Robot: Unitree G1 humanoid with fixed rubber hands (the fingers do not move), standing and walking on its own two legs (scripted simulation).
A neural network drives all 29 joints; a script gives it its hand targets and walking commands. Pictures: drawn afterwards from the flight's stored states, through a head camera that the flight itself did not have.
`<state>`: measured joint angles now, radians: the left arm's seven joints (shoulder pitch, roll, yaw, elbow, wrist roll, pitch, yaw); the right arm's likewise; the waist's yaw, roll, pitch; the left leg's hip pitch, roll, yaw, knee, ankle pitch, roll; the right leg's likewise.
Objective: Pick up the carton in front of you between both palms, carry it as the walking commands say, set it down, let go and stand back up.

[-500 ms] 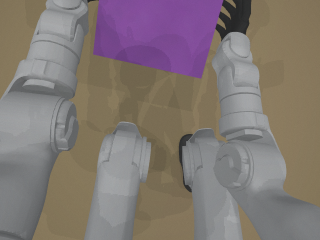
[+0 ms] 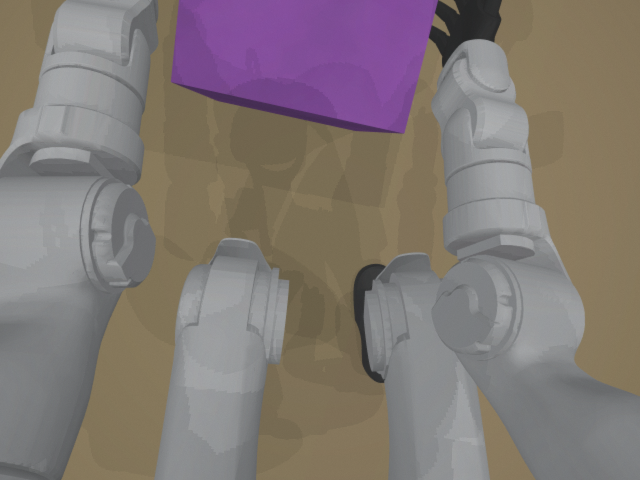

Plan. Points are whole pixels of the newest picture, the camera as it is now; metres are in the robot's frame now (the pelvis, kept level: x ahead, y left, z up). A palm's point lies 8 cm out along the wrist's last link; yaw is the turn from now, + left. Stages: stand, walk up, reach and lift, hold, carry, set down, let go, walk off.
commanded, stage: set down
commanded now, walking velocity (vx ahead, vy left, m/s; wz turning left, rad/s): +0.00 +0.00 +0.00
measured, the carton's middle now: (306, 23) +0.55 +0.07 -0.25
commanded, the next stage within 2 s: let go in 1.72 s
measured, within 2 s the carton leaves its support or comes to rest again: neither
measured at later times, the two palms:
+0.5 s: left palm out of the picture +0.54 +0.23 -0.19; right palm (465, 60) +0.53 -0.10 -0.18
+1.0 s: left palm out of the picture +0.54 +0.26 -0.08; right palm (537, 30) +0.53 -0.10 -0.08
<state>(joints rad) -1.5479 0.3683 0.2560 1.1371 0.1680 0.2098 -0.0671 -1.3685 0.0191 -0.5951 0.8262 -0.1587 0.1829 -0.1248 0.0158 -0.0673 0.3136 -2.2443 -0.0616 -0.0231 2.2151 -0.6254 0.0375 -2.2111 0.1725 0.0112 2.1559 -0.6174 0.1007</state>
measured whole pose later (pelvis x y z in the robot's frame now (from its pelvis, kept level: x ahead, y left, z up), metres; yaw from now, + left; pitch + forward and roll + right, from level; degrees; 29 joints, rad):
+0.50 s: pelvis +0.01 +0.00 -0.01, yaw +0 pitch +38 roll -5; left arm -1.49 0.42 0.22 1.20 0.10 0.10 -0.06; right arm -1.36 -0.06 -0.47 0.98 -0.10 0.11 -0.11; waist -0.01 -0.06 0.32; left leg -2.26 -0.05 -0.02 2.24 -0.64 0.05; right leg -2.22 0.15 0.00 2.19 -0.64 0.09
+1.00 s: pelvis -0.01 +0.00 +0.04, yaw +1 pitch +37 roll -5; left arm -1.52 0.56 0.04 1.15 -0.12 0.18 -0.07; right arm -1.31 -0.10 -0.30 0.82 0.10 0.19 -0.26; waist -0.02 -0.04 0.27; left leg -2.15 -0.03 -0.02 2.06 -0.56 0.05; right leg -2.11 0.09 -0.03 2.01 -0.56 0.05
